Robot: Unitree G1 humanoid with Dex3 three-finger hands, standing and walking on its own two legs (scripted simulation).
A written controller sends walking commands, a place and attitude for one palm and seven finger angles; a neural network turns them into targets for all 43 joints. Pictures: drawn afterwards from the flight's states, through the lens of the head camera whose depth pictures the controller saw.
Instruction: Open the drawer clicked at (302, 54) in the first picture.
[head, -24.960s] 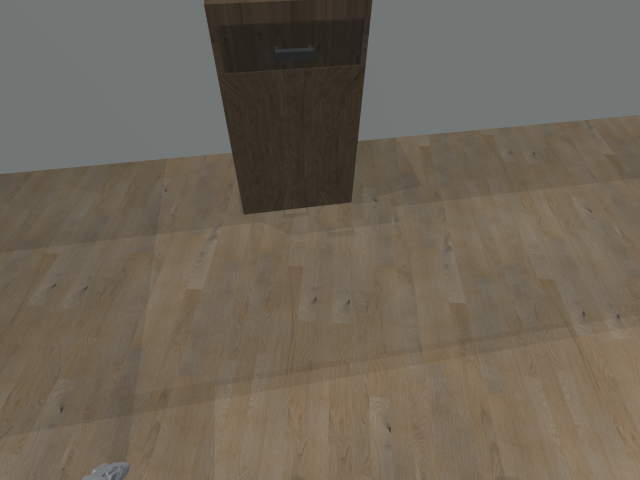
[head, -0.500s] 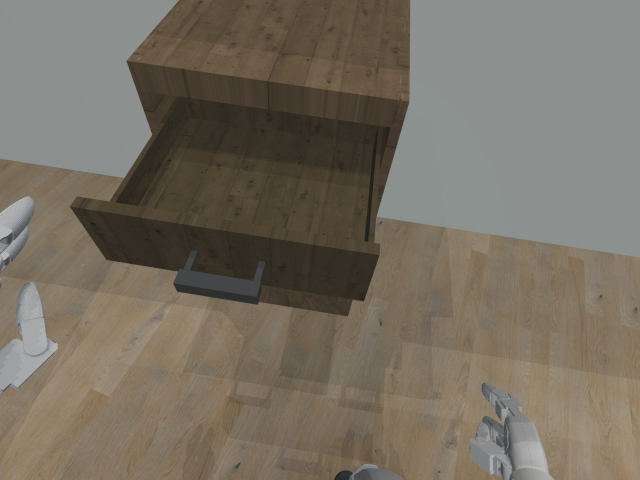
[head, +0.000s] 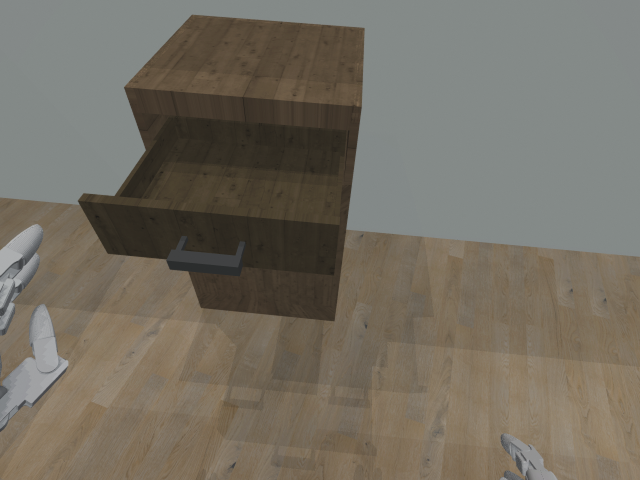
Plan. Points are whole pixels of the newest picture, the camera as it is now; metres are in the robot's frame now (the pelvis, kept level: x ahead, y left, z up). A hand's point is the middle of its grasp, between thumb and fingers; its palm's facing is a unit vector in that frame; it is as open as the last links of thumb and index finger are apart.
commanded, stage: stop stepping back and stand still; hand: left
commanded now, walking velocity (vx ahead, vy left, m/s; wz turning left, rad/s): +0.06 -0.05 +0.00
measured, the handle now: (209, 253) +0.49 +0.21 -0.05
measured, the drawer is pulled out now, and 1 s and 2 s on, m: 0.28 0.28 0.28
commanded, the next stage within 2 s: let the arm hang, fingers relaxed in 0.24 s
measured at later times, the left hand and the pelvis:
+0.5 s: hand (129, 461) +0.17 +0.24 -0.07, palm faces +0.11 -0.92 -0.37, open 7.4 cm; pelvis -0.01 +0.01 -0.01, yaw +0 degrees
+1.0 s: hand out of the picture -0.07 +0.20 -0.17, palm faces +0.01 -0.98 -0.20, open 7.3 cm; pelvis -0.01 +0.03 +0.00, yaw -1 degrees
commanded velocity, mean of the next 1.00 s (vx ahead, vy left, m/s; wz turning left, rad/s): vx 0.00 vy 0.00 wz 0.00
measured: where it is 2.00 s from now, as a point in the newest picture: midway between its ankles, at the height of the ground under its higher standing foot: outside the picture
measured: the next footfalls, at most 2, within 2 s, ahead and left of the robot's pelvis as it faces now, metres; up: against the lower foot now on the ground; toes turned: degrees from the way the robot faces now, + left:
none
